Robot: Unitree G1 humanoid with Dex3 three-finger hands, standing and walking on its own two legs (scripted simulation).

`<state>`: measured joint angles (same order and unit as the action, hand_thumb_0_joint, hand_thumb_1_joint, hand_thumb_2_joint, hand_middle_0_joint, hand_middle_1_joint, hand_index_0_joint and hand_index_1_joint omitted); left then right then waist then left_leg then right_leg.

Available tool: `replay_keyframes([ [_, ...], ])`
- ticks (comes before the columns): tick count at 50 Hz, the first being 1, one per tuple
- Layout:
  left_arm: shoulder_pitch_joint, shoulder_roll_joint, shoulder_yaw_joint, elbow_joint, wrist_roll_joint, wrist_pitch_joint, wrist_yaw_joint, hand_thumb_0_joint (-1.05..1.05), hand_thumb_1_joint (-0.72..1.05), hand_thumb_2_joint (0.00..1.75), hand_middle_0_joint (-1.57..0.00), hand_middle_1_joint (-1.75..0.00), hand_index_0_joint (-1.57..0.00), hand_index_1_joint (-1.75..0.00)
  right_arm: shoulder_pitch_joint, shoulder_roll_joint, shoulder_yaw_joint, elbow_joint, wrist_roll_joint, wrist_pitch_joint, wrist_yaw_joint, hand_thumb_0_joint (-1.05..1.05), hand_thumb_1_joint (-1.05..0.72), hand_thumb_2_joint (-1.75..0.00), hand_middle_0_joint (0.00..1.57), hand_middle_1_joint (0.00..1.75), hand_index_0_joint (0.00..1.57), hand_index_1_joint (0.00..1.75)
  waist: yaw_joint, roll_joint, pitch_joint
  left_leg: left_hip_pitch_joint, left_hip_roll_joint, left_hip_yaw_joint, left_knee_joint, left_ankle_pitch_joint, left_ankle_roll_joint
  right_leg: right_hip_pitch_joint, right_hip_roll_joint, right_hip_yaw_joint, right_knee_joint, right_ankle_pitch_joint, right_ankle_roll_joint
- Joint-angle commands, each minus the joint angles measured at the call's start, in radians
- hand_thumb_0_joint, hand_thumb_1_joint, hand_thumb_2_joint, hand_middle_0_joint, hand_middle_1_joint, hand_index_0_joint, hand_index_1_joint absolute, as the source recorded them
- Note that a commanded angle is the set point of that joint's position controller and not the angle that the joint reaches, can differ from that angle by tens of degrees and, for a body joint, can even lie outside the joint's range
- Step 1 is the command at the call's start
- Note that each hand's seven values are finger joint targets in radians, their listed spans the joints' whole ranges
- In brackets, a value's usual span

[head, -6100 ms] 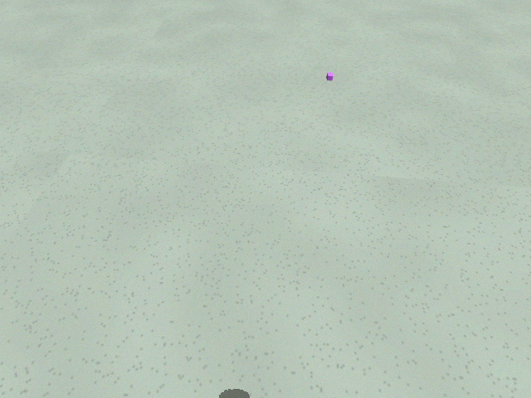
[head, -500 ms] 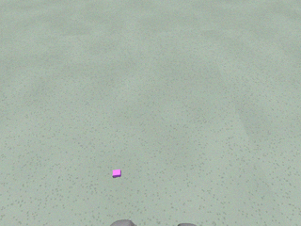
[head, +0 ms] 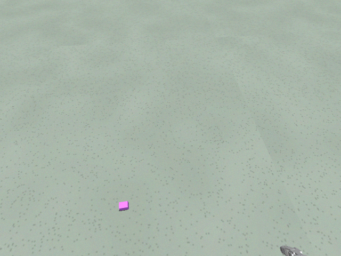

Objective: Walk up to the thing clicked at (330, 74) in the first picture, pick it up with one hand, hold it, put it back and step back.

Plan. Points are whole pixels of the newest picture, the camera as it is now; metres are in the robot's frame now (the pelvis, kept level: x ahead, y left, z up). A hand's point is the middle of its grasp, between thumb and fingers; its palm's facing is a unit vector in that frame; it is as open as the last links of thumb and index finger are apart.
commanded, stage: walk up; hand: left
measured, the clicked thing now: (123, 205) +0.48 +0.29 -0.75
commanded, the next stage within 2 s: none
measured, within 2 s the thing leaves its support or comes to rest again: neither
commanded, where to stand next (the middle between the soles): +0.11 +0.01 m, yaw +2 degrees
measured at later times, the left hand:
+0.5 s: hand out of the picture +0.10 +0.25 -0.14, palm faces -0.05 -0.93 -0.36, open 7.4 cm
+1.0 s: hand out of the picture +0.12 +0.25 -0.14, palm faces -0.05 -0.94 -0.34, open 7.4 cm
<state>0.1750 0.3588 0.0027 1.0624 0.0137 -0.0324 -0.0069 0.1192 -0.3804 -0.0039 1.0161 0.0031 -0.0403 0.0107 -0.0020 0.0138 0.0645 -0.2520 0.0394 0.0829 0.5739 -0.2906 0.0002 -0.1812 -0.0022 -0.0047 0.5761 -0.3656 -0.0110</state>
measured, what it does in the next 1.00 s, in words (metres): stands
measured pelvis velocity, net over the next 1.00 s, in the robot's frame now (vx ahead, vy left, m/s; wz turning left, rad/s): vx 0.02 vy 0.00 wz -0.01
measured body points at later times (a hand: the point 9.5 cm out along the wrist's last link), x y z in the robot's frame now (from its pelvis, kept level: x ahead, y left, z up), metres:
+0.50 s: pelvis +0.00 +0.00 +0.01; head +0.02 -0.01 +0.46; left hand +0.11 +0.30 -0.12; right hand +0.08 -0.31 -0.13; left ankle +0.01 +0.12 -0.73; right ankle -0.03 -0.11 -0.73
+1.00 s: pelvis +0.02 +0.00 +0.01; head +0.03 +0.00 +0.46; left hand +0.12 +0.30 -0.12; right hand +0.10 -0.30 -0.12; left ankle +0.01 +0.12 -0.73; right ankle -0.03 -0.11 -0.73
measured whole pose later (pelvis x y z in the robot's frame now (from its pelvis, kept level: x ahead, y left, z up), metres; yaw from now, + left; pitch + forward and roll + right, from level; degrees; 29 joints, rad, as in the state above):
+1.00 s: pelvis +0.02 +0.00 +0.01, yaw -1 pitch -2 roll +0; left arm 0.06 0.35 0.01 1.12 0.01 0.00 -0.01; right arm 0.09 -0.35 -0.01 1.12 -0.01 -0.03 0.00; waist -0.02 0.00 0.07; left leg -0.14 0.03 0.10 0.41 -0.23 0.00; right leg -0.07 0.00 0.01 0.41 -0.30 -0.01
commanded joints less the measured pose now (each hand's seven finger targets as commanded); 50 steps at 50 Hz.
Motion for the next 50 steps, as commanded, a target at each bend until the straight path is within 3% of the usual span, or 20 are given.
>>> replay_keyframes([
  [1,-0.049,0.247,0.057,-0.058,-0.013,-0.024,0.026,0.0,0.9,0.9,-0.2,-0.3,-0.2,-0.3,-0.02,-0.203,-0.053,-0.038,0.006,-0.017,-0.016,0.0,-0.9,-0.9,0.2,0.3,0.2,0.3,-0.01,-0.077,-0.142,0.112,0.067,-0.065,-0.015,0.334,0.064,0.009,-0.128,0.125,-0.075,0.544,-0.066],
  [4,-0.065,0.245,0.058,-0.049,-0.012,-0.019,0.029,0.0,0.9,0.9,-0.2,-0.3,-0.2,-0.3,-0.04,-0.196,-0.052,-0.024,0.004,-0.012,-0.017,0.0,-0.9,-0.9,0.2,0.3,0.2,0.3,-0.006,-0.082,-0.128,0.095,0.061,-0.054,-0.009,0.318,0.063,0.02,-0.13,0.126,-0.082,0.522,-0.071],
  [7,-0.105,0.242,0.057,-0.051,-0.011,-0.013,0.027,0.0,0.9,0.9,-0.2,-0.3,-0.2,-0.3,-0.058,-0.199,-0.053,-0.008,-0.002,-0.008,-0.017,0.0,-0.9,-0.9,0.2,0.3,0.2,0.3,-0.01,-0.054,-0.092,0.097,0.062,-0.065,-0.053,0.254,0.061,-0.021,-0.122,0.124,-0.099,0.384,-0.068],
  [12,-0.133,0.217,0.052,-0.04,-0.006,-0.006,0.02,0.0,0.9,0.9,-0.2,-0.3,-0.2,-0.3,-0.069,-0.205,-0.054,0.009,-0.004,-0.01,-0.016,0.0,-0.9,-0.9,0.2,0.3,0.2,0.3,-0.008,-0.01,-0.085,0.117,0.108,-0.121,-0.118,0.232,0.077,-0.03,-0.089,0.091,-0.105,0.281,-0.048],
  [14,-0.136,0.22,0.051,-0.037,-0.005,-0.005,0.018,0.0,0.9,0.9,-0.2,-0.3,-0.2,-0.3,-0.09,-0.208,-0.053,0.01,-0.006,-0.008,-0.015,0.0,-0.9,-0.9,0.2,0.3,0.2,0.3,-0.004,-0.004,-0.077,0.109,0.098,-0.113,-0.129,0.19,0.072,-0.028,-0.088,0.102,-0.126,0.249,-0.052],
  [22,-0.16,0.219,0.052,-0.022,-0.004,-0.001,0.012,0.0,0.9,0.9,-0.2,-0.3,-0.2,-0.3,-0.083,-0.195,-0.044,0.028,-0.007,-0.013,-0.016,0.0,-0.9,-0.9,0.2,0.3,0.2,0.3,-0.003,-0.023,-0.114,0.133,0.093,-0.095,-0.161,0.249,0.059,0.051,-0.099,0.107,-0.169,0.329,-0.042],
  [26,-0.17,0.226,0.055,-0.025,-0.005,0.002,0.012,0.0,0.9,0.9,-0.2,-0.3,-0.2,-0.3,-0.077,-0.191,-0.043,0.029,-0.009,-0.01,-0.016,0.0,-0.9,-0.9,0.2,0.3,0.2,0.3,-0.007,-0.04,-0.105,0.137,0.073,-0.075,-0.156,0.202,0.049,0.04,-0.109,0.123,-0.193,0.308,-0.046],
  [30,-0.184,0.215,0.055,-0.022,-0.005,0.005,0.011,0.0,0.9,0.9,-0.2,-0.3,-0.2,-0.3,-0.057,-0.196,-0.045,0.042,-0.013,-0.01,-0.017,0.0,-0.9,-0.9,0.2,0.3,0.2,0.3,-0.014,-0.034,-0.098,0.15,0.081,-0.087,-0.173,0.217,0.051,0.032,-0.1,0.113,-0.199,0.288,-0.045],
  [35,-0.174,0.21,0.055,-0.016,-0.008,0.006,0.011,0.0,0.9,0.9,-0.2,-0.3,-0.2,-0.3,-0.052,-0.192,-0.044,0.043,-0.011,-0.012,-0.021,0.0,-0.9,-0.9,0.2,0.3,0.2,0.3,-0.01,-0.028,-0.112,0.169,0.093,-0.087,-0.178,0.313,0.052,0.061,-0.101,0.101,-0.199,0.382,-0.035],
  [39,-0.177,0.207,0.054,-0.013,-0.008,0.01,0.011,0.0,0.9,0.9,-0.2,-0.3,-0.2,-0.3,-0.055,-0.2,-0.05,0.046,-0.012,-0.011,-0.022,0.0,-0.9,-0.9,0.2,0.3,0.2,0.3,-0.012,-0.01,-0.1,0.187,0.095,-0.093,-0.193,0.287,0.057,0.038,-0.091,0.089,-0.194,0.344,-0.036],
  [50,-0.165,0.202,0.051,-0.007,-0.005,0.008,0.011,0.0,0.9,0.9,-0.2,-0.3,-0.2,-0.3,-0.08,-0.191,-0.05,0.039,-0.011,-0.009,-0.023,0.0,-0.9,-0.9,0.2,0.3,0.2,0.3,-0.011,-0.014,-0.114,0.212,0.097,-0.088,-0.199,0.324,0.051,0.056,-0.096,0.089,-0.222,0.394,-0.027],
])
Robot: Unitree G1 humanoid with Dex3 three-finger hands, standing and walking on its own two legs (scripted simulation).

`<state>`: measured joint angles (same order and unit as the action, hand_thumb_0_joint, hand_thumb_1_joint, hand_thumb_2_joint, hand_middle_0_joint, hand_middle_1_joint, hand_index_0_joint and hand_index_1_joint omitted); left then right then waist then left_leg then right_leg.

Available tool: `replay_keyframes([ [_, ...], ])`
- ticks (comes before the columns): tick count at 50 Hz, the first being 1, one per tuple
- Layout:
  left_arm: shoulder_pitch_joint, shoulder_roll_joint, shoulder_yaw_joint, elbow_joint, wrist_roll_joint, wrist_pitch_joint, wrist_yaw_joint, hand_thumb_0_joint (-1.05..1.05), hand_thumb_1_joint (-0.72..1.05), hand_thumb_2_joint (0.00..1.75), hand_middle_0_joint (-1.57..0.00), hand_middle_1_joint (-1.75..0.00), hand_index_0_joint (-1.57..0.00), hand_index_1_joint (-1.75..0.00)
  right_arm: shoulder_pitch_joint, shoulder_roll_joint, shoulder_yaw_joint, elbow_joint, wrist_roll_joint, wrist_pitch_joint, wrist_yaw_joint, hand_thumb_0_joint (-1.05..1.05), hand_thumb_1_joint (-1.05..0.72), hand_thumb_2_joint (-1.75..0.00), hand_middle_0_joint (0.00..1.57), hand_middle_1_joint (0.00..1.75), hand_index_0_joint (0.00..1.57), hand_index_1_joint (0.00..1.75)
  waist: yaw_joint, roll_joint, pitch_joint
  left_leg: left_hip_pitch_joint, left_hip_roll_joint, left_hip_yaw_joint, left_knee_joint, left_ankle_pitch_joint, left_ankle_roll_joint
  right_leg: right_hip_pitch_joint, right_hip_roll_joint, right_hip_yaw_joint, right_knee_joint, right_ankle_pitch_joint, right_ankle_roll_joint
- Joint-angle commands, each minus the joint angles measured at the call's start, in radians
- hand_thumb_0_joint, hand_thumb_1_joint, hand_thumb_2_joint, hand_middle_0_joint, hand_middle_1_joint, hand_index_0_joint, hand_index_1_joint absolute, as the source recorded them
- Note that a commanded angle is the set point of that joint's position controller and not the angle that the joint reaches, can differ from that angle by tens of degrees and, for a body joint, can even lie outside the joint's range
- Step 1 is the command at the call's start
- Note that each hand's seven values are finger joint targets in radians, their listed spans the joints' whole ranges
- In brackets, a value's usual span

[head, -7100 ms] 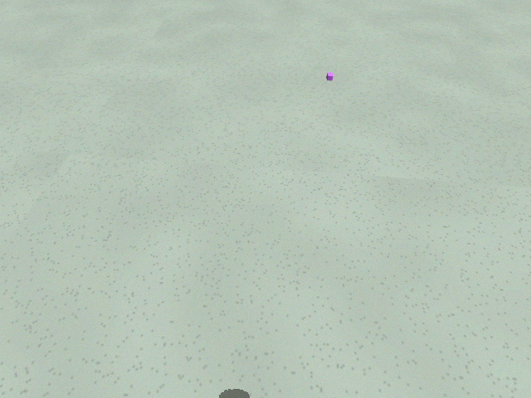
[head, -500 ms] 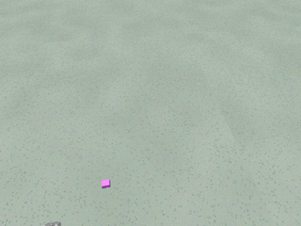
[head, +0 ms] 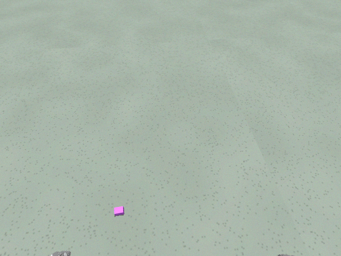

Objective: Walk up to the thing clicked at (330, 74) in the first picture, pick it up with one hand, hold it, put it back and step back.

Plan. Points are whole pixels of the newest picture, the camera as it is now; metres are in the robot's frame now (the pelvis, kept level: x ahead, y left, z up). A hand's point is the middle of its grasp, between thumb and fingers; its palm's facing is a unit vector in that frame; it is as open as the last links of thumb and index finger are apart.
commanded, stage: walk up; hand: left
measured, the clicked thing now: (119, 210) +0.46 +0.30 -0.76
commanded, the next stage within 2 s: none
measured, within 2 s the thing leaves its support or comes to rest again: neither
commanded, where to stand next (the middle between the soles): +0.09 +0.01 m, yaw +3 degrees
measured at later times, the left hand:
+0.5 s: hand out of the picture +0.12 +0.23 -0.14, palm faces -0.04 -0.90 -0.43, open 7.4 cm
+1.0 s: hand out of the picture +0.03 +0.27 -0.17, palm faces +0.00 -0.92 -0.39, open 7.4 cm
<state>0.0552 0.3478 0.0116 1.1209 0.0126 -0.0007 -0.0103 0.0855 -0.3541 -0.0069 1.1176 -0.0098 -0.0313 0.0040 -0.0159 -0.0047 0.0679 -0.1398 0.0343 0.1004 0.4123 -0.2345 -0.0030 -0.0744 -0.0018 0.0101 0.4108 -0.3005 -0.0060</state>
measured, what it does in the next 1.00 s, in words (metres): steps on the spot: right foot, then left foot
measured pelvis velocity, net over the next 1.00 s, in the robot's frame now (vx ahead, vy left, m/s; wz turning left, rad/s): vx -0.01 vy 0.00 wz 0.03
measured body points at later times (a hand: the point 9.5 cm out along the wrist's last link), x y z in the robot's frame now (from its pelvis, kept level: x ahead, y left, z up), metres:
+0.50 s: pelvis +0.02 -0.03 +0.00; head +0.09 -0.07 +0.44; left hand +0.12 +0.27 -0.11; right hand +0.09 -0.35 -0.15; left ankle -0.01 +0.13 -0.68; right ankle +0.02 -0.14 -0.74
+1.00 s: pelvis -0.01 +0.00 -0.02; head +0.01 +0.00 +0.43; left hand +0.03 +0.32 -0.14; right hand +0.11 -0.31 -0.13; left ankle +0.02 +0.13 -0.74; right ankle -0.05 -0.12 -0.74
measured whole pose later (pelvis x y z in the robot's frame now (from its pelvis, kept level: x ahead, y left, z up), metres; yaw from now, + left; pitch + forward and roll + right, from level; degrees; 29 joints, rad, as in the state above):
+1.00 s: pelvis -0.01 +0.00 -0.02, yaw +2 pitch -3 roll +0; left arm 0.18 0.37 0.05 1.04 0.04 0.00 -0.01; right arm 0.12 -0.38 -0.05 0.92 -0.04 0.00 0.02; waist 0.00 0.02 0.11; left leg -0.31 0.04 0.02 0.65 -0.29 0.01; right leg -0.16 0.01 0.00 0.60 -0.40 -0.02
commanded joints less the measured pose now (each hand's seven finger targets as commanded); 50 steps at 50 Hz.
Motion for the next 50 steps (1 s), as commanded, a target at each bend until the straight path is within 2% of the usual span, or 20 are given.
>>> replay_keyframes([
  [1,-0.026,0.246,0.06,-0.089,0.008,-0.025,0.001,0.0,0.9,0.9,-0.2,-0.3,-0.2,-0.3,0.035,-0.266,-0.075,-0.073,0.004,-0.022,-0.008,0.0,-0.9,-0.9,0.2,0.3,0.2,0.3,-0.017,0.004,-0.155,0.163,0.087,-0.118,-0.001,0.019,0.097,-0.095,-0.062,0.044,0.028,0.067,-0.057],
  [3,-0.083,0.208,0.056,-0.108,0.021,-0.019,-0.011,0.0,0.9,0.9,-0.2,-0.3,-0.2,-0.3,0.148,-0.315,-0.101,-0.044,-0.006,-0.025,-0.007,0.0,-0.9,-0.9,0.2,0.3,0.2,0.3,-0.07,0.113,-0.08,0.261,0.213,-0.302,-0.146,-0.291,0.173,-0.358,-0.014,-0.017,0.176,-0.204,-0.054],
  [6,-0.072,0.22,0.067,-0.151,0.024,-0.028,-0.016,0.0,0.9,0.9,-0.2,-0.3,-0.2,-0.3,0.124,-0.362,-0.125,-0.09,-0.019,-0.036,-0.006,0.0,-0.9,-0.9,0.2,0.3,0.2,0.3,-0.054,0.12,0.042,0.176,0.381,-0.462,-0.231,-0.155,0.296,-0.477,-0.094,0.047,0.331,-0.282,-0.04],
  [8,-0.019,0.212,0.072,-0.139,0.021,-0.044,-0.021,0.0,0.9,0.9,-0.2,-0.3,-0.2,-0.3,0.084,-0.319,-0.11,-0.116,-0.022,-0.037,-0.003,0.0,-0.9,-0.9,0.2,0.3,0.2,0.3,-0.013,0.093,0.033,0.095,0.314,-0.338,-0.142,0.092,0.253,-0.349,-0.098,0.03,0.225,-0.227,-0.046],
  [10,0.104,0.165,0.063,-0.088,0.01,-0.056,-0.008,0.0,0.9,0.9,-0.2,-0.3,-0.2,-0.3,-0.03,-0.245,-0.079,-0.146,-0.007,-0.025,0.0,0.0,-0.9,-0.9,0.2,0.3,0.2,0.3,0.068,0.092,-0.038,-0.01,0.179,-0.123,0.039,0.358,0.127,-0.078,-0.051,-0.027,-0.045,0.085,-0.037],
  [12,0.137,0.278,0.085,-0.071,0.0,-0.062,0.023,0.0,0.9,0.9,-0.2,-0.3,-0.2,-0.3,-0.082,-0.124,-0.041,-0.177,0.022,0.005,-0.004,0.0,-0.9,-0.9,0.2,0.3,0.2,0.3,0.087,-0.153,-0.066,-0.169,-0.017,-0.053,0.253,0.128,-0.015,0.045,-0.212,0.205,-0.127,0.659,-0.031],
  [13,0.119,0.339,0.09,-0.096,0.0,-0.055,0.04,0.0,0.9,0.9,-0.2,-0.3,-0.2,-0.3,-0.057,-0.148,-0.05,-0.183,0.02,0.031,-0.011,0.0,-0.9,-0.9,0.2,0.3,0.2,0.3,0.086,-0.156,-0.047,-0.23,-0.086,-0.139,0.321,-0.3,-0.011,0.002,-0.342,0.339,-0.124,0.764,-0.118],
  [14,0.069,0.358,0.097,-0.129,0.01,-0.052,0.045,0.0,0.9,0.9,-0.2,-0.3,-0.2,-0.3,0.007,-0.183,-0.065,-0.166,0.017,0.051,-0.017,0.0,-0.9,-0.9,0.2,0.3,0.2,0.3,0.058,-0.114,-0.048,-0.193,-0.051,-0.199,0.447,-0.386,-0.005,-0.047,-0.407,0.364,-0.082,0.746,-0.227],
  [15,0.033,0.324,0.096,-0.144,0.007,-0.051,0.053,0.0,0.9,0.9,-0.2,-0.3,-0.2,-0.3,0.037,-0.204,-0.071,-0.151,0.01,0.063,-0.019,0.0,-0.9,-0.9,0.2,0.3,0.2,0.3,0.033,-0.067,-0.032,-0.209,-0.035,-0.221,0.524,-0.384,-0.001,-0.039,-0.385,0.314,-0.039,0.785,-0.246],
  [17,0.007,0.263,0.083,-0.158,-0.013,-0.047,0.061,0.0,0.9,0.9,-0.2,-0.3,-0.2,-0.3,0.081,-0.198,-0.072,-0.132,0.013,0.069,-0.021,0.0,-0.9,-0.9,0.2,0.3,0.2,0.3,-0.001,-0.087,-0.094,-0.268,-0.05,-0.244,0.579,-0.315,0.018,0.074,-0.293,0.163,0.008,0.88,-0.164],
  [26,0.051,0.271,0.102,-0.215,0.005,-0.032,0.059,0.0,0.9,0.9,-0.2,-0.3,-0.2,-0.3,0.044,-0.204,-0.08,-0.185,-0.003,0.073,-0.012,0.0,-0.9,-0.9,0.2,0.3,0.2,0.3,0.049,-0.178,-0.115,-0.268,0.013,-0.16,0.398,-0.202,-0.012,0.072,-0.293,0.094,0.072,0.688,-0.204],
  [31,-0.034,0.284,0.104,-0.245,-0.019,-0.004,0.056,0.0,0.9,0.9,-0.2,-0.3,-0.2,-0.3,0.13,-0.206,-0.094,-0.156,-0.015,0.059,-0.005,0.0,-0.9,-0.9,0.2,0.3,0.2,0.3,-0.012,-0.175,-0.1,-0.085,-0.03,-0.07,0.112,-0.011,0.026,-0.087,-0.263,0.07,0.22,0.644,-0.151],
  [33,-0.029,0.22,0.091,-0.263,-0.032,0.008,0.052,0.0,0.9,0.9,-0.2,-0.3,-0.2,-0.3,0.106,-0.296,-0.12,-0.172,-0.026,0.047,-0.011,0.0,-0.9,-0.9,0.2,0.3,0.2,0.3,-0.008,0.079,-0.134,-0.015,0.137,-0.285,0.024,0.505,0.089,-0.19,-0.119,-0.018,0.405,0.344,-0.04],
  [34,-0.02,0.183,0.083,-0.267,-0.043,0.017,0.057,0.0,0.9,0.9,-0.2,-0.3,-0.2,-0.3,0.057,-0.345,-0.125,-0.204,-0.023,0.045,-0.008,0.0,-0.9,-0.9,0.2,0.3,0.2,0.3,0.004,0.218,-0.119,0.022,0.25,-0.449,-0.005,0.668,0.182,-0.315,0.026,-0.048,0.521,-0.092,-0.009],
  [35,-0.03,0.209,0.089,-0.248,-0.034,0.028,0.069,0.0,0.9,0.9,-0.2,-0.3,-0.2,-0.3,0.053,-0.37,-0.128,-0.209,-0.013,0.042,-0.008,0.0,-0.9,-0.9,0.2,0.3,0.2,0.3,-0.033,0.267,-0.139,-0.052,0.345,-0.528,-0.015,0.654,0.296,-0.277,0.032,0.021,0.664,-0.385,-0.011],
  [39,0.049,0.211,0.086,-0.204,-0.029,0.033,0.05,0.0,0.9,0.9,-0.2,-0.3,-0.2,-0.3,-0.02,-0.263,-0.097,-0.242,-0.014,0.028,-0.026,0.0,-0.9,-0.9,0.2,0.3,0.2,0.3,0.025,0.149,-0.143,-0.032,0.195,-0.306,0.054,0.499,0.206,-0.319,0.034,0.126,0.714,-0.263,-0.03],
  [41,0.065,0.207,0.082,-0.189,-0.017,0.028,0.032,0.0,0.9,0.9,-0.2,-0.3,-0.2,-0.3,0.009,-0.243,-0.088,-0.225,-0.011,0.007,-0.027,0.0,-0.9,-0.9,0.2,0.3,0.2,0.3,0.019,0.128,-0.173,0.024,0.166,-0.317,0.01,0.148,0.176,-0.303,0.004,0.106,0.538,-0.203,-0.017],
  [46,0.084,0.229,0.089,-0.182,0.017,-0.022,0.015,0.0,0.9,0.9,-0.2,-0.3,-0.2,-0.3,0.082,-0.322,-0.124,-0.239,-0.035,0.016,0.001,0.0,-0.9,-0.9,0.2,0.3,0.2,0.3,-0.03,0.176,-0.133,0.076,0.233,-0.412,-0.031,-0.14,0.253,-0.269,-0.004,-0.005,0.21,-0.311,-0.011],
  [49,0.185,0.233,0.101,-0.135,0.037,-0.045,0.016,0.0,0.9,0.9,-0.2,-0.3,-0.2,-0.3,0.026,-0.262,-0.098,-0.263,-0.014,0.021,0.007,0.0,-0.9,-0.9,0.2,0.3,0.2,0.3,0.052,0.053,-0.073,-0.193,0.128,-0.259,0.132,-0.053,0.142,0.015,-0.011,0.028,-0.08,-0.071,-0.076],
  [50,0.225,0.293,0.117,-0.138,0.048,-0.052,0.017,0.0,0.9,0.9,-0.2,-0.3,-0.2,-0.3,-0.007,-0.195,-0.077,-0.29,0.004,0.016,0.007,0.0,-0.9,-0.9,0.2,0.3,0.2,0.3,0.077,-0.154,-0.053,-0.368,0.013,-0.157,0.348,-0.102,0.064,0.085,-0.16,0.328,-0.171,-0.187,-0.14],
])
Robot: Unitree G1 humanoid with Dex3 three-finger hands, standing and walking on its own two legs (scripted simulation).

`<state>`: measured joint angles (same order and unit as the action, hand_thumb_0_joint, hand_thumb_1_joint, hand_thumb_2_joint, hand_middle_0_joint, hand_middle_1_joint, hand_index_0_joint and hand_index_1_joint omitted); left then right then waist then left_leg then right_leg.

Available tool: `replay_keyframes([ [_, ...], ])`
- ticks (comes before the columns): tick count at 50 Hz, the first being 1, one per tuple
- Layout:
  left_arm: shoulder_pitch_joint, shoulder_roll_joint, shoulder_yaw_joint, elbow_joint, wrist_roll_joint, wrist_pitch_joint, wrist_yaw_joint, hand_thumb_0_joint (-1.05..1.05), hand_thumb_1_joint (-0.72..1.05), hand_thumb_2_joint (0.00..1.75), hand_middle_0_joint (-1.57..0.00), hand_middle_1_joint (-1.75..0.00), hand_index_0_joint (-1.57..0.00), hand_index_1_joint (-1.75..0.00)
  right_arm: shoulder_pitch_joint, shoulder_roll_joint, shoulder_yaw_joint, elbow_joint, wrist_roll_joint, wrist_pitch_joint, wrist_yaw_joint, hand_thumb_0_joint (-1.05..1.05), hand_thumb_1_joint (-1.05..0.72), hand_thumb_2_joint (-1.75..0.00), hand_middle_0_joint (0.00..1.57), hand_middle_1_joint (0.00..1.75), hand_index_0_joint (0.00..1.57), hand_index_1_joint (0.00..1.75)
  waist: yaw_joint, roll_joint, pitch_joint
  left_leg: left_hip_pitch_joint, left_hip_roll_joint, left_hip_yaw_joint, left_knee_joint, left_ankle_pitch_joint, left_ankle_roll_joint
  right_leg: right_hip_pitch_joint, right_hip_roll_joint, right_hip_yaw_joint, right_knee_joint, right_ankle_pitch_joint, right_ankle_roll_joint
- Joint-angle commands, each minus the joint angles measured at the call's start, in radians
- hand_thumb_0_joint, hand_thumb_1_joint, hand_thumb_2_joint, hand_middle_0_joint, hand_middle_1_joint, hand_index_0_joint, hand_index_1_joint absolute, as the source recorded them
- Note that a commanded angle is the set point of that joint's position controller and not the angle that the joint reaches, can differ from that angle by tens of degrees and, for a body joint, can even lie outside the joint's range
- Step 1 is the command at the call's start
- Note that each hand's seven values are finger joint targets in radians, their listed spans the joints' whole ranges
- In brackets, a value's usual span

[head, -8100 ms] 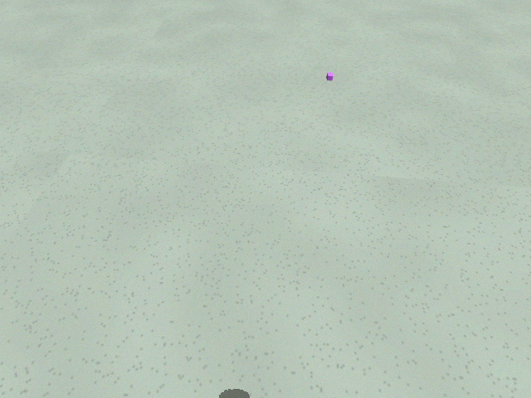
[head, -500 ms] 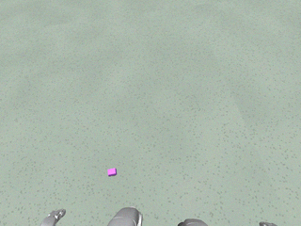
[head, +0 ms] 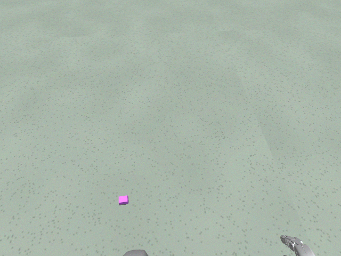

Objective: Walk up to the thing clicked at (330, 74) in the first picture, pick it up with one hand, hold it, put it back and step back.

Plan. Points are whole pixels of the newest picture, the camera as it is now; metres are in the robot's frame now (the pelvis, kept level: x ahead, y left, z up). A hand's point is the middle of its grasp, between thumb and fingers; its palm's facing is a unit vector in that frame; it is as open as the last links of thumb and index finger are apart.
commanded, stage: walk up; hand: left
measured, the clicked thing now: (123, 200) +0.48 +0.29 -0.74
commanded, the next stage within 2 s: none
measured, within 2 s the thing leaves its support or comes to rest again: neither
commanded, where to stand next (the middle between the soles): +0.11 +0.01 m, yaw +2 degrees
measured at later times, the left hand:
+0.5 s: hand out of the picture +0.08 +0.27 -0.16, palm faces +0.01 -0.94 -0.35, open 7.4 cm
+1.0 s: hand out of the picture +0.00 +0.29 -0.12, palm faces +0.07 -0.91 -0.42, open 7.4 cm
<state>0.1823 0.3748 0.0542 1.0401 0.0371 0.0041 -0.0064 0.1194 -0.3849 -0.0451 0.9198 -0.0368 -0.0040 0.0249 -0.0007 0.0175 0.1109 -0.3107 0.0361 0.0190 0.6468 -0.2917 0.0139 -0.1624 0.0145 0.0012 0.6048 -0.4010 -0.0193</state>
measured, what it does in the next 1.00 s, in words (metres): steps on the spot: left foot, then right foot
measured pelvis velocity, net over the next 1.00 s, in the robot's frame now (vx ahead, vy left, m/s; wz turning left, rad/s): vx -0.02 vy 0.00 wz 0.07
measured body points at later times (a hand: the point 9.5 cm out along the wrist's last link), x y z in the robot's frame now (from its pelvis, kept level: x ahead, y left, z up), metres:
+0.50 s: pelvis +0.00 +0.01 +0.00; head +0.05 +0.02 +0.45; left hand +0.08 +0.32 -0.13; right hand +0.13 -0.28 -0.11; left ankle +0.10 +0.11 -0.72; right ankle -0.04 -0.14 -0.67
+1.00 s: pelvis -0.02 +0.00 +0.01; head +0.01 -0.01 +0.46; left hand -0.01 +0.33 -0.09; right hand +0.05 -0.32 -0.12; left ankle -0.01 +0.13 -0.71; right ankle -0.04 -0.13 -0.72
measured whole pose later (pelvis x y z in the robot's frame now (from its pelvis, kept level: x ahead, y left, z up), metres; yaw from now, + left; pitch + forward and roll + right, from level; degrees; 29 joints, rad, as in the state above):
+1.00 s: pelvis -0.02 +0.00 +0.01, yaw +4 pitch -2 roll +1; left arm 0.32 0.41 0.08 0.87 0.04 -0.04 -0.03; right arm 0.29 -0.42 -0.06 0.97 -0.02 0.00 0.05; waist 0.04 0.01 0.09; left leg -0.28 0.00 0.00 0.66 -0.43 0.00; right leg -0.15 -0.06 -0.08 0.55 -0.36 -0.01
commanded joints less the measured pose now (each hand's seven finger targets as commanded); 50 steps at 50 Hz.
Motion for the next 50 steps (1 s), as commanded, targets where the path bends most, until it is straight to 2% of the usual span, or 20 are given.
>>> replay_keyframes([
  [1,0.061,0.345,0.085,-0.08,0.02,-0.053,0.01,0.0,0.9,0.9,-0.2,-0.3,-0.2,-0.3,-0.115,-0.167,-0.038,-0.105,0.027,-0.013,-0.02,0.0,-0.9,-0.9,0.2,0.3,0.2,0.3,0.094,-0.221,-0.005,-0.309,-0.092,-0.027,0.21,-0.256,0.007,0.061,-0.353,0.541,-0.425,-0.209,-0.225],
  [3,-0.008,0.312,0.081,-0.126,0.009,-0.048,0.001,0.0,0.9,0.9,-0.2,-0.3,-0.2,-0.3,-0.047,-0.226,-0.057,-0.08,0.024,-0.033,-0.026,0.0,-0.9,-0.9,0.2,0.3,0.2,0.3,0.044,-0.152,0.112,-0.244,-0.04,-0.101,0.268,-0.265,0.005,-0.064,-0.379,0.473,-0.373,0.006,-0.266],
  [5,0.002,0.244,0.065,-0.134,-0.003,-0.055,0.004,0.0,0.9,0.9,-0.2,-0.3,-0.2,-0.3,-0.008,-0.2,-0.048,-0.054,0.033,-0.042,-0.022,0.0,-0.9,-0.9,0.2,0.3,0.2,0.3,0.025,-0.151,0.077,-0.26,-0.052,-0.085,0.23,-0.206,0.0,0.071,-0.257,0.267,-0.331,0.267,-0.204],
  [9,0.057,0.253,0.063,-0.147,-0.007,-0.055,0.004,0.0,0.9,0.9,-0.2,-0.3,-0.2,-0.3,-0.009,-0.167,-0.037,-0.059,0.032,-0.047,-0.014,0.0,-0.9,-0.9,0.2,0.3,0.2,0.3,0.053,-0.165,-0.014,-0.115,-0.046,0.004,0.046,-0.081,-0.004,0.086,-0.211,0.144,-0.226,0.531,-0.161],
  [12,-0.037,0.227,0.042,-0.173,-0.038,-0.029,0.01,0.0,0.9,0.9,-0.2,-0.3,-0.2,-0.3,0.095,-0.143,-0.043,-0.008,0.034,-0.048,-0.027,0.0,-0.9,-0.9,0.2,0.3,0.2,0.3,-0.024,-0.129,-0.102,0.182,-0.059,0.018,-0.201,0.207,0.001,-0.037,-0.166,0.042,-0.032,0.655,-0.097],
  [13,-0.038,0.197,0.029,-0.19,-0.049,-0.024,0.013,0.0,0.9,0.9,-0.2,-0.3,-0.2,-0.3,0.143,-0.178,-0.057,0.001,0.03,-0.049,-0.038,0.0,-0.9,-0.9,0.2,0.3,0.2,0.3,-0.056,-0.071,-0.15,0.287,-0.026,-0.032,-0.252,0.369,0.022,-0.073,-0.13,0.029,0.08,0.628,-0.05],
  [14,-0.001,0.151,0.017,-0.199,-0.065,-0.021,0.018,0.0,0.9,0.9,-0.2,-0.3,-0.2,-0.3,0.167,-0.241,-0.07,-0.003,0.021,-0.05,-0.049,0.0,-0.9,-0.9,0.2,0.3,0.2,0.3,-0.058,0.09,-0.221,0.377,0.138,-0.226,-0.259,0.622,0.073,-0.146,-0.047,0.023,0.227,0.412,0.002],
  [15,0.046,0.133,0.016,-0.18,-0.077,-0.004,0.026,0.0,0.9,0.9,-0.2,-0.3,-0.2,-0.3,0.115,-0.254,-0.061,-0.025,0.021,-0.05,-0.057,0.0,-0.9,-0.9,0.2,0.3,0.2,0.3,-0.01,0.139,-0.234,0.362,0.273,-0.421,-0.268,0.727,0.163,-0.196,0.045,0.061,0.298,-0.128,0.017],
  [17,0.083,0.195,0.023,-0.138,-0.069,0.029,0.038,0.0,0.9,0.9,-0.2,-0.3,-0.2,-0.3,0.02,-0.263,-0.063,-0.039,0.03,-0.038,-0.059,0.0,-0.9,-0.9,0.2,0.3,0.2,0.3,0.009,0.118,-0.179,0.128,0.309,-0.422,-0.278,0.495,0.259,-0.098,-0.009,0.131,0.398,-0.249,-0.002],
  [20,0.094,0.212,0.036,-0.112,-0.054,0.037,0.031,0.0,0.9,0.9,-0.2,-0.3,-0.2,-0.3,-0.049,-0.253,-0.06,-0.069,0.024,-0.021,-0.06,0.0,-0.9,-0.9,0.2,0.3,0.2,0.3,0.024,0.125,-0.133,0.074,0.231,-0.28,-0.295,0.372,0.19,-0.151,0.015,0.132,0.467,-0.183,-0.016],
  [24,0.108,0.205,0.041,-0.095,-0.056,0.025,0.037,0.0,0.9,0.9,-0.2,-0.3,-0.2,-0.3,-0.062,-0.238,-0.065,-0.087,0.012,0.006,-0.043,0.0,-0.9,-0.9,0.2,0.3,0.2,0.3,0.013,0.156,-0.142,0.047,0.202,-0.217,-0.282,0.277,0.21,-0.143,0.012,0.056,0.41,-0.14,0.013],
  [30,0.204,0.189,0.06,-0.059,-0.027,-0.018,0.039,0.0,0.9,0.9,-0.2,-0.3,-0.2,-0.3,-0.093,-0.222,-0.073,-0.123,0.004,0.054,-0.009,0.0,-0.9,-0.9,0.2,0.3,0.2,0.3,0.037,0.13,-0.191,-0.017,0.149,-0.188,-0.157,-0.047,0.146,0.027,-0.005,-0.045,-0.098,0.056,0.005],
  [31,0.193,0.212,0.066,-0.07,-0.012,-0.031,0.042,0.0,0.9,0.9,-0.2,-0.3,-0.2,-0.3,-0.068,-0.188,-0.062,-0.118,0.013,0.059,-0.01,0.0,-0.9,-0.9,0.2,0.3,0.2,0.3,0.034,0.035,-0.175,-0.098,0.105,-0.161,-0.052,-0.102,0.104,0.057,-0.033,0.05,-0.175,0.026,-0.011],
  [33,0.025,0.365,0.101,-0.154,0.016,-0.036,0.049,0.0,0.9,0.9,-0.2,-0.3,-0.2,-0.3,-0.079,-0.138,-0.05,-0.124,0.023,0.057,-0.02,0.0,-0.9,-0.9,0.2,0.3,0.2,0.3,0.04,-0.201,-0.038,-0.261,-0.114,-0.16,0.278,-0.271,-0.017,-0.198,-0.424,0.568,-0.382,-0.227,-0.192],
  [34,-0.056,0.398,0.104,-0.19,0.021,-0.038,0.054,0.0,0.9,0.9,-0.2,-0.3,-0.2,-0.3,-0.104,-0.213,-0.074,-0.12,0.019,0.057,-0.028,0.0,-0.9,-0.9,0.2,0.3,0.2,0.3,0.038,-0.221,0.012,-0.168,-0.054,-0.219,0.403,-0.246,-0.023,-0.341,-0.484,0.622,-0.39,-0.164,-0.271],
  [37,-0.091,0.246,0.078,-0.186,-0.001,-0.059,0.054,0.0,0.9,0.9,-0.2,-0.3,-0.2,-0.3,0.023,-0.173,-0.071,-0.063,0.036,0.046,-0.015,0.0,-0.9,-0.9,0.2,0.3,0.2,0.3,-0.035,-0.09,-0.013,-0.176,-0.111,-0.21,0.471,-0.095,-0.019,-0.149,-0.253,0.208,-0.24,0.35,-0.157],
  [41,0.081,0.282,0.106,-0.207,0.022,-0.072,0.005,0.0,0.9,0.9,-0.2,-0.3,-0.2,-0.3,0.023,-0.251,-0.078,-0.088,0.026,-0.001,0.016,0.0,-0.9,-0.9,0.2,0.3,0.2,0.3,0.085,-0.256,-0.081,-0.338,-0.078,-0.056,0.288,-0.132,-0.031,0.182,-0.235,0.294,-0.342,-0.359,-0.176],
  [46,0.185,0.294,0.109,-0.21,0.001,-0.059,-0.011,0.0,0.9,0.9,-0.2,-0.3,-0.2,-0.3,-0.032,-0.202,-0.061,-0.123,0.012,-0.045,0.018,0.0,-0.9,-0.9,0.2,0.3,0.2,0.3,0.126,-0.209,0.004,-0.286,-0.032,-0.028,0.047,-0.217,-0.022,0.206,-0.286,0.261,-0.297,-0.044,-0.21],
  [48,0.156,0.298,0.098,-0.235,-0.007,-0.055,-0.017,0.0,0.9,0.9,-0.2,-0.3,-0.2,-0.3,0.038,-0.183,-0.058,-0.11,0.017,-0.06,0.015,0.0,-0.9,-0.9,0.2,0.3,0.2,0.3,0.081,-0.217,-0.018,-0.15,-0.026,-0.006,-0.066,-0.148,-0.003,0.143,-0.277,0.199,-0.243,0.193,-0.196],
  [50,0.059,0.272,0.077,-0.271,-0.017,-0.044,-0.024,0.0,0.9,0.9,-0.2,-0.3,-0.2,-0.3,0.227,-0.177,-0.073,-0.052,0.022,-0.073,0.006,0.0,-0.9,-0.9,0.2,0.3,0.2,0.3,-0.04,-0.139,-0.091,0.162,-0.076,0.068,-0.259,0.078,0.01,-0.011,-0.201,0.054,-0.065,0.296,-0.139],
])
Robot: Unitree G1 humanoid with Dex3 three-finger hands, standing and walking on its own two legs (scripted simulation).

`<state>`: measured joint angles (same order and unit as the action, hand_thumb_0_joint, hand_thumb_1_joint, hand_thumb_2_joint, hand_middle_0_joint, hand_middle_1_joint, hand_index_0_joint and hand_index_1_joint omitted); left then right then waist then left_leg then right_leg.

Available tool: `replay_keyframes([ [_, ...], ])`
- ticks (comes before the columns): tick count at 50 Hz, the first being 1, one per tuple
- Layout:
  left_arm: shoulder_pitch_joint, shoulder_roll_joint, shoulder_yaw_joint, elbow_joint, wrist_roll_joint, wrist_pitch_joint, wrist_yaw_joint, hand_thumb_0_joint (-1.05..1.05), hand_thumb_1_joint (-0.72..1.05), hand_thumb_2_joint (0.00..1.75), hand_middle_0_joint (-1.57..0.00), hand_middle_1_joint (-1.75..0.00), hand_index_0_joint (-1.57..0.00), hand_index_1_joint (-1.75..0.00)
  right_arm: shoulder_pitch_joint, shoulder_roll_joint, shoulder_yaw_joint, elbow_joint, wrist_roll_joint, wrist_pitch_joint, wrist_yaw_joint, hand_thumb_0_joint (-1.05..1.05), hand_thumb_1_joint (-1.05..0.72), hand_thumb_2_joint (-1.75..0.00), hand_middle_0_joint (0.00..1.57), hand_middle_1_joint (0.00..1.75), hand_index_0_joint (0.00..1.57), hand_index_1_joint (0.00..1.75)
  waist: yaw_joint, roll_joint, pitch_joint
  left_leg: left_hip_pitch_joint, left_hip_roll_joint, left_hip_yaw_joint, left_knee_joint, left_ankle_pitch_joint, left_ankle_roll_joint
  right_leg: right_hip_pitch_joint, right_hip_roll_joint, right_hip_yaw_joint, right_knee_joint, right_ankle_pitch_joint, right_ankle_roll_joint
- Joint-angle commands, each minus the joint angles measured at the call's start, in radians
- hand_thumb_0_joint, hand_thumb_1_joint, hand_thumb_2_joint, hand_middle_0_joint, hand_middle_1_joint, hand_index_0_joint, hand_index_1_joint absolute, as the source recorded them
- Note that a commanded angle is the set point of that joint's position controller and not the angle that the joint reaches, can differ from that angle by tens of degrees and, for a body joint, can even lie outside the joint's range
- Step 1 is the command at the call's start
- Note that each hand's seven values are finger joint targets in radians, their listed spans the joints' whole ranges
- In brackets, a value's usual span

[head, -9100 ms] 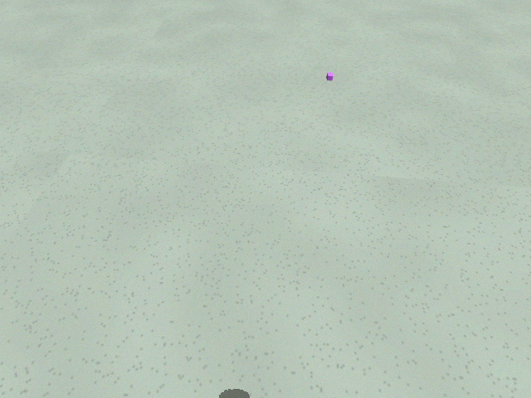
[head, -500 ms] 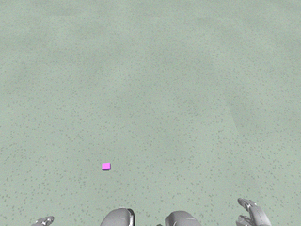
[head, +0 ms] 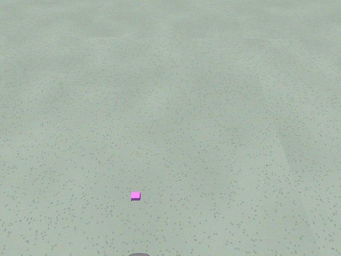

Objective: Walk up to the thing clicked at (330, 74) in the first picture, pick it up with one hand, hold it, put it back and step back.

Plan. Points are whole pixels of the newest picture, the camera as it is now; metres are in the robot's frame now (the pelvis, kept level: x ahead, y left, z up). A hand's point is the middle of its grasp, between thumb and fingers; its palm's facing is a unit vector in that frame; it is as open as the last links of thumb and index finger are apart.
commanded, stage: walk up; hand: left
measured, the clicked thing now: (135, 196) +0.52 +0.25 -0.75
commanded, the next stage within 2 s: none
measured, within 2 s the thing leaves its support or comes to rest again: neither
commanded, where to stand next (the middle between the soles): +0.12 +0.00 m, yaw -2 degrees
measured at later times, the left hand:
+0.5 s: hand out of the picture +0.13 +0.25 -0.15, palm faces -0.05 -0.90 -0.44, open 7.4 cm
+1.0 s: hand out of the picture -0.01 +0.26 -0.15, palm faces +0.05 -0.93 -0.37, open 7.4 cm
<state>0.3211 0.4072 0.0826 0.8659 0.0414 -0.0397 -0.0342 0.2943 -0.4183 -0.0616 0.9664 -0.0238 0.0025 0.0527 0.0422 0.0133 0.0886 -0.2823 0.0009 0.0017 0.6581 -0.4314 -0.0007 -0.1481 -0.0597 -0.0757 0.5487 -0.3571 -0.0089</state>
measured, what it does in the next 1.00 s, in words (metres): steps on the spot: left foot, then right foot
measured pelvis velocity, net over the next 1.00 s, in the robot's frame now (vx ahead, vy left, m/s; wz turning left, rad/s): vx -0.04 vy -0.02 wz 0.05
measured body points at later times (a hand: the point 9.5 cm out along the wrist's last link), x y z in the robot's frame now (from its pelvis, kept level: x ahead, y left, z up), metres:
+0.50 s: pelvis +0.03 -0.02 -0.02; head +0.11 -0.05 +0.42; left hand +0.14 +0.29 -0.12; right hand +0.15 -0.33 -0.16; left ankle +0.03 +0.12 -0.71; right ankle +0.12 -0.13 -0.73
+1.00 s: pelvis -0.04 -0.02 +0.00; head -0.04 -0.01 +0.45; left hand -0.01 +0.31 -0.12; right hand +0.00 -0.35 -0.11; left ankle -0.06 +0.09 -0.73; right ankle -0.01 -0.14 -0.68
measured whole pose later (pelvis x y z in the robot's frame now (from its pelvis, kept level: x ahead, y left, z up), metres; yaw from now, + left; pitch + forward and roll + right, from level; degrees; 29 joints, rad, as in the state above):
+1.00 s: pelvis -0.04 -0.02 +0.00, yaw +3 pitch -3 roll +0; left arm 0.29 0.40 0.08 0.95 0.02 0.02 -0.02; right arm 0.32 -0.40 -0.05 0.94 -0.07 0.02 0.04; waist -0.03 -0.03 0.03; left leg -0.17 0.00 0.01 0.54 -0.33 0.04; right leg -0.45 0.03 0.05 0.99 -0.40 0.00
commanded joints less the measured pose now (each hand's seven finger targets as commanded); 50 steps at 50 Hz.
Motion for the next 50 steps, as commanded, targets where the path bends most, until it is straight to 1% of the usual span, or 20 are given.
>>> replay_keyframes([
  [1,-0.087,0.184,0.029,-0.118,-0.02,0.005,0.004,0.0,0.9,0.9,-0.2,-0.3,-0.2,-0.3,0.179,-0.189,-0.083,-0.066,0.003,-0.086,-0.037,0.0,-0.9,-0.9,0.2,0.3,0.2,0.3,-0.147,0.01,-0.146,0.357,-0.015,0.009,-0.31,0.223,0.035,-0.16,-0.073,0.074,0.233,0.246,-0.105],
  [3,-0.074,0.126,0.009,-0.134,-0.023,0.024,0.01,0.0,0.9,0.9,-0.2,-0.3,-0.2,-0.3,0.18,-0.335,-0.108,-0.106,-0.02,-0.096,-0.063,0.0,-0.9,-0.9,0.2,0.3,0.2,0.3,-0.134,0.166,-0.09,0.385,0.363,-0.667,-0.422,-0.104,0.163,-0.583,0.084,0.143,0.551,-0.193,-0.029],
  [4,-0.08,0.229,0.034,-0.113,-0.022,0.029,0.02,0.0,0.9,0.9,-0.2,-0.3,-0.2,-0.3,0.126,-0.352,-0.111,-0.122,0.01,-0.092,-0.058,0.0,-0.9,-0.9,0.2,0.3,0.2,0.3,-0.125,0.104,-0.031,0.244,0.413,-0.676,-0.443,-0.193,0.258,-0.514,0.01,0.219,0.557,-0.182,-0.043],
  [5,-0.084,0.251,0.03,-0.114,-0.025,0.021,0.018,0.0,0.9,0.9,-0.2,-0.3,-0.2,-0.3,0.08,-0.329,-0.105,-0.139,0.014,-0.09,-0.055,0.0,-0.9,-0.9,0.2,0.3,0.2,0.3,-0.099,0.083,0.031,0.194,0.393,-0.619,-0.442,-0.137,0.289,-0.518,-0.008,0.222,0.582,-0.15,-0.042],
  [8,0.0,0.228,0.038,-0.051,-0.028,0.022,0.006,0.0,0.9,0.9,-0.2,-0.3,-0.2,-0.3,0.059,-0.236,-0.062,-0.161,0.021,-0.113,-0.067,0.0,-0.9,-0.9,0.2,0.3,0.2,0.3,-0.046,0.057,0.046,0.199,0.257,-0.287,-0.358,0.286,0.18,-0.475,-0.023,0.225,0.483,-0.023,-0.022],
  [12,-0.034,0.144,0.006,-0.017,-0.068,0.03,0.029,0.0,0.9,0.9,-0.2,-0.3,-0.2,-0.3,-0.1,-0.171,-0.021,-0.175,0.017,-0.085,-0.078,0.0,-0.9,-0.9,0.2,0.3,0.2,0.3,-0.014,0.197,0.076,-0.061,0.207,-0.041,-0.265,0.99,0.197,-0.218,0.03,0.136,0.405,0.027,0.012],
  [14,-0.049,0.161,0.008,-0.029,-0.085,0.035,0.059,0.0,0.9,0.9,-0.2,-0.3,-0.2,-0.3,-0.125,-0.193,-0.035,-0.211,0.003,-0.031,-0.075,0.0,-0.9,-0.9,0.2,0.3,0.2,0.3,-0.031,0.308,0.077,-0.045,0.185,-0.028,-0.223,1.095,0.218,-0.238,0.052,0.064,0.389,0.005,0.025],
  [21,-0.039,0.199,0.028,-0.01,-0.04,0.024,0.069,0.0,0.9,0.9,-0.2,-0.3,-0.2,-0.3,-0.126,-0.163,-0.035,-0.227,0.057,0.04,-0.074,0.0,-0.9,-0.9,0.2,0.3,0.2,0.3,0.001,0.011,-0.189,0.049,0.088,-0.045,0.17,0.564,0.095,-0.006,0.046,0.048,-0.089,0.412,-0.012],
  [23,-0.081,0.272,0.045,-0.06,-0.024,0.016,0.073,0.0,0.9,0.9,-0.2,-0.3,-0.2,-0.3,-0.034,-0.075,-0.005,-0.222,0.069,0.047,-0.08,0.0,-0.9,-0.9,0.2,0.3,0.2,0.3,-0.019,-0.275,-0.227,-0.189,-0.121,-0.067,0.482,-0.215,0.026,0.127,-0.273,0.433,-0.083,0.971,-0.162],
  [24,-0.12,0.297,0.045,-0.092,-0.017,0.023,0.075,0.0,0.9,0.9,-0.2,-0.3,-0.2,-0.3,-0.015,-0.125,-0.028,-0.208,0.058,0.061,-0.104,0.0,-0.9,-0.9,0.2,0.3,0.2,0.3,-0.006,-0.277,-0.238,-0.158,-0.105,-0.146,0.61,-0.297,0.023,0.036,-0.363,0.529,-0.089,0.987,-0.296],
  [25,-0.155,0.283,0.049,-0.107,-0.023,0.029,0.075,0.0,0.9,0.9,-0.2,-0.3,-0.2,-0.3,-0.012,-0.166,-0.043,-0.196,0.049,0.065,-0.113,0.0,-0.9,-0.9,0.2,0.3,0.2,0.3,-0.028,-0.268,-0.221,-0.137,-0.077,-0.164,0.676,-0.264,0.017,-0.045,-0.359,0.534,-0.095,0.879,-0.311],
  [28,-0.242,0.202,0.036,-0.144,-0.02,0.048,0.078,0.0,0.9,0.9,-0.2,-0.3,-0.2,-0.3,-0.009,-0.186,-0.053,-0.168,0.055,0.069,-0.1,0.0,-0.9,-0.9,0.2,0.3,0.2,0.3,-0.048,-0.192,-0.203,-0.152,-0.12,-0.163,0.772,-0.111,-0.004,-0.122,-0.193,0.283,-0.076,0.605,-0.213],
  [31,-0.232,0.164,0.033,-0.159,-0.002,0.056,0.08,0.0,0.9,0.9,-0.2,-0.3,-0.2,-0.3,-0.011,-0.176,-0.039,-0.167,0.045,0.058,-0.101,0.0,-0.9,-0.9,0.2,0.3,0.2,0.3,-0.018,-0.182,-0.241,-0.212,-0.111,-0.125,0.695,-0.074,-0.028,-0.014,-0.157,0.252,-0.06,0.452,-0.218],
  [36,-0.178,0.222,0.063,-0.138,0.026,0.067,0.055,0.0,0.9,0.9,-0.2,-0.3,-0.2,-0.3,0.018,-0.182,-0.028,-0.12,0.018,0.008,-0.075,0.0,-0.9,-0.9,0.2,0.3,0.2,0.3,0.016,-0.348,-0.271,-0.098,-0.031,0.012,0.066,-0.196,-0.019,0.058,-0.183,0.315,-0.175,-0.262,-0.195],
  [39,-0.159,0.242,0.054,-0.097,-0.004,0.081,0.046,0.0,0.9,0.9,-0.2,-0.3,-0.2,-0.3,0.112,-0.177,-0.046,-0.038,-0.012,0.01,-0.059,0.0,-0.9,-0.9,0.2,0.3,0.2,0.3,-0.049,-0.171,-0.142,0.206,-0.037,0.023,-0.236,-0.045,0.054,-0.287,-0.17,0.288,-0.124,-0.332,-0.078],
  [40,-0.111,0.187,0.035,-0.089,-0.015,0.079,0.052,0.0,0.9,0.9,-0.2,-0.3,-0.2,-0.3,0.065,-0.204,-0.051,-0.053,-0.03,0.017,-0.051,0.0,-0.9,-0.9,0.2,0.3,0.2,0.3,-0.036,0.074,-0.06,0.178,0.048,-0.193,-0.378,-0.215,0.1,-0.418,-0.068,0.186,0.065,-0.326,-0.012],
  [41,-0.112,0.143,0.028,-0.085,-0.028,0.067,0.064,0.0,0.9,0.9,-0.2,-0.3,-0.2,-0.3,-0.076,-0.286,-0.061,-0.119,-0.054,0.028,-0.042,0.0,-0.9,-0.9,0.2,0.3,0.2,0.3,-0.015,0.336,0.045,0.045,0.294,-0.566,-0.495,-0.421,0.175,-0.611,0.101,0.012,0.365,-0.23,0.018],
  [42,-0.255,0.241,0.069,-0.077,-0.019,0.054,0.081,0.0,0.9,0.9,-0.2,-0.3,-0.2,-0.3,-0.125,-0.318,-0.063,-0.144,-0.036,0.028,-0.035,0.0,-0.9,-0.9,0.2,0.3,0.2,0.3,-0.095,0.272,0.162,-0.309,0.377,-0.622,-0.553,-0.559,0.275,-0.458,0.078,0.151,0.502,-0.235,0.018],
  [45,-0.121,0.166,0.048,-0.011,-0.049,0.038,0.045,0.0,0.9,0.9,-0.2,-0.3,-0.2,-0.3,-0.254,-0.169,-0.014,-0.166,-0.052,-0.012,-0.048,0.0,-0.9,-0.9,0.2,0.3,0.2,0.3,0.012,0.132,0.157,-0.292,0.153,-0.246,-0.461,-0.157,0.171,-0.295,0.12,0.211,0.545,-0.024,-0.002],
  [50,-0.125,0.219,0.047,-0.044,-0.021,0.003,0.011,0.0,0.9,0.9,-0.2,-0.3,-0.2,-0.3,-0.033,-0.254,-0.078,-0.145,-0.028,-0.029,-0.025,0.0,-0.9,-0.9,0.2,0.3,0.2,0.3,-0.106,0.195,0.005,0.224,0.222,-0.315,-0.432,-0.282,0.209,-0.468,0.061,0.093,0.297,-0.091,0.034],
])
